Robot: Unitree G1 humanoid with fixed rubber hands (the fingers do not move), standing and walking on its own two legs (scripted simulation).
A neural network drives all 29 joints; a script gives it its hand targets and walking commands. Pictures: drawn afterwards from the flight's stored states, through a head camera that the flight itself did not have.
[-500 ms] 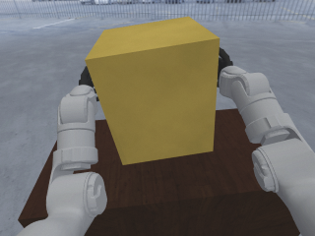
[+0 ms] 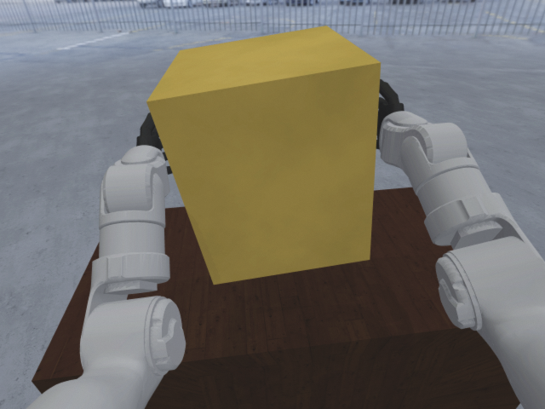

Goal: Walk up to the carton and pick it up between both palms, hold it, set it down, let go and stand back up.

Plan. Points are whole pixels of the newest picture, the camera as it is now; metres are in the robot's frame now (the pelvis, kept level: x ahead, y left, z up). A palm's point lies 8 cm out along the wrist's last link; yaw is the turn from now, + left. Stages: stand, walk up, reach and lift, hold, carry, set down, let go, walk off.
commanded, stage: hold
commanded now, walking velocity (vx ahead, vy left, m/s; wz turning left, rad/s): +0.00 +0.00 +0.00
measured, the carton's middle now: (271, 151) +0.41 +0.00 +0.26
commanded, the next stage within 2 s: set down in 0.76 s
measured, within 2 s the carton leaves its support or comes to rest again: neither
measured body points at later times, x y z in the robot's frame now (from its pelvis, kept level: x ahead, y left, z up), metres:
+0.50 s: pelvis +0.00 +0.00 +0.00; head -0.10 +0.02 +0.44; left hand +0.38 +0.17 +0.27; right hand +0.38 -0.16 +0.30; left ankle +0.04 +0.13 -0.75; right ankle -0.02 -0.13 -0.75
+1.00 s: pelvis +0.00 +0.00 +0.00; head -0.10 +0.02 +0.44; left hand +0.39 +0.17 +0.29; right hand +0.38 -0.16 +0.32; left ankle +0.04 +0.13 -0.75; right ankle -0.02 -0.13 -0.75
